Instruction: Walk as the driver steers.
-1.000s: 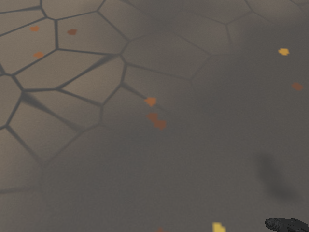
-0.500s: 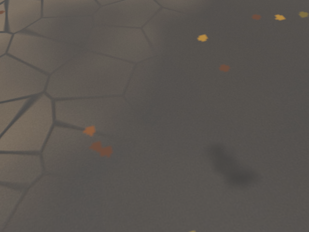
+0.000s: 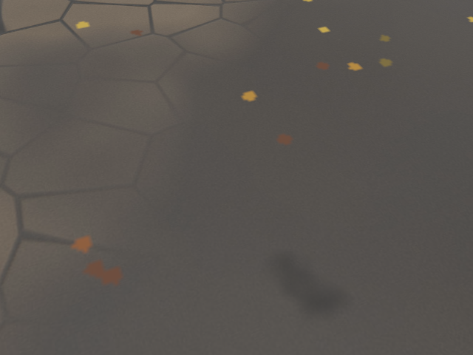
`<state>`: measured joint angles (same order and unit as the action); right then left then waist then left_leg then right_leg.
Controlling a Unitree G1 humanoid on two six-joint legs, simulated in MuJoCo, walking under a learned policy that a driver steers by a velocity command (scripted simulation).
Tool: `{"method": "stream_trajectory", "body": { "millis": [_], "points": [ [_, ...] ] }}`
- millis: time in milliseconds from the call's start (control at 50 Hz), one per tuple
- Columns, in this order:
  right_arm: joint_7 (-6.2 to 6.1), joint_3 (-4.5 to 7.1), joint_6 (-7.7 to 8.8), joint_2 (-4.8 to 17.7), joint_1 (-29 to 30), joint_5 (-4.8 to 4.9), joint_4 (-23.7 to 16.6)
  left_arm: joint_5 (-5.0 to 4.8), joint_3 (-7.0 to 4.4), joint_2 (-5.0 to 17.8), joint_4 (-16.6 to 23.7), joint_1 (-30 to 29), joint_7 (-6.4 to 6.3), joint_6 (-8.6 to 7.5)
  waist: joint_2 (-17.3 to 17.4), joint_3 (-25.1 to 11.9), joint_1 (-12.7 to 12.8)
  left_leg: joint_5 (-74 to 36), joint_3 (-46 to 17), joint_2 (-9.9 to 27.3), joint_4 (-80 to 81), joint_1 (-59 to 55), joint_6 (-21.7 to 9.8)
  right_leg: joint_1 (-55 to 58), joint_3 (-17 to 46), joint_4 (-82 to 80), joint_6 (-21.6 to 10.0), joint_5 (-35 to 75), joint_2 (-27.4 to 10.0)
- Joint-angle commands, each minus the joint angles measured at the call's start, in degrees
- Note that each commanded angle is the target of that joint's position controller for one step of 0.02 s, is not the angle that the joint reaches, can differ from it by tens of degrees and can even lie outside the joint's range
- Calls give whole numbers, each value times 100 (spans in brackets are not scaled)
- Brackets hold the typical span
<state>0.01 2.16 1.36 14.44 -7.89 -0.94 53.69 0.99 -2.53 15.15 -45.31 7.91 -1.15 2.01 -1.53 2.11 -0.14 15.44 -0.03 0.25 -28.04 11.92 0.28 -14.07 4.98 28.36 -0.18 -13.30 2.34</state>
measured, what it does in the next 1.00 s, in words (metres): stands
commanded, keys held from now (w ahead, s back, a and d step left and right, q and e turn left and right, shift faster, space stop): no key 0.94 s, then w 0.06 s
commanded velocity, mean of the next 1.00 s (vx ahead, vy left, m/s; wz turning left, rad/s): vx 0.01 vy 0.00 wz -0.02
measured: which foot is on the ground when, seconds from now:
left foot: down 0.00-1.00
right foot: down 0.00-1.00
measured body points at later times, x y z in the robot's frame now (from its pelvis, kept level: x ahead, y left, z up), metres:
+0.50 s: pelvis +0.01 +0.01 +0.00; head +0.02 +0.01 +0.45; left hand +0.10 +0.28 -0.14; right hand +0.09 -0.26 -0.14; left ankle +0.00 +0.12 -0.74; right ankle +0.02 -0.12 -0.74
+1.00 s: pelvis +0.01 +0.02 +0.00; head +0.02 +0.02 +0.45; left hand +0.06 +0.28 -0.15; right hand +0.05 -0.24 -0.15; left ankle +0.00 +0.12 -0.74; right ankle +0.02 -0.12 -0.74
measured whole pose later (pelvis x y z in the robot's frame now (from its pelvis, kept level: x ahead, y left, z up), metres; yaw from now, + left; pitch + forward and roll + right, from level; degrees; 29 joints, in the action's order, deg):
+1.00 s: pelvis +0.01 +0.02 +0.00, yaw +0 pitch -1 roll +0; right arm -1.6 0.1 0.8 13.7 -13.0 -0.1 61.1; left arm -0.1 -1.6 13.5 -63.5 10.2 -2.4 0.6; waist -0.1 1.7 -0.2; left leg 16.2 0.3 -1.1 -27.3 9.7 -1.4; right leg -11.9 5.1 27.9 0.9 -15.0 0.8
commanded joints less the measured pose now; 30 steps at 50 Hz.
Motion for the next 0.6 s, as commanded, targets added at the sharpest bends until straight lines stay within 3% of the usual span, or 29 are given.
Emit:
{"method": "stream_trajectory", "body": {
  "millis": [20, 160, 600],
  "points": [
    [-59, 133, 108, 858, 250, 38, -259, -15, -193, 677, 214, -108, -10, -90, 445, -334, 16, -423, -542, 527, 687, 116, -216, 393, 285, -272, -166, 839, -336],
    [-90, 71, 14, 759, 177, 49, -78, -41, -183, 621, -198, -16, -28, -172, 67, -307, -67, -651, -346, 354, 518, -111, -216, 357, 322, -395, -126, 1093, -367],
    [-132, -37, -20, 709, -144, 54, 454, -80, -85, 588, -1223, 59, -106, -189, 160, -155, -22, -643, -235, 191, 655, -66, -172, 475, 165, -487, -83, 1011, -327]
  ]
}}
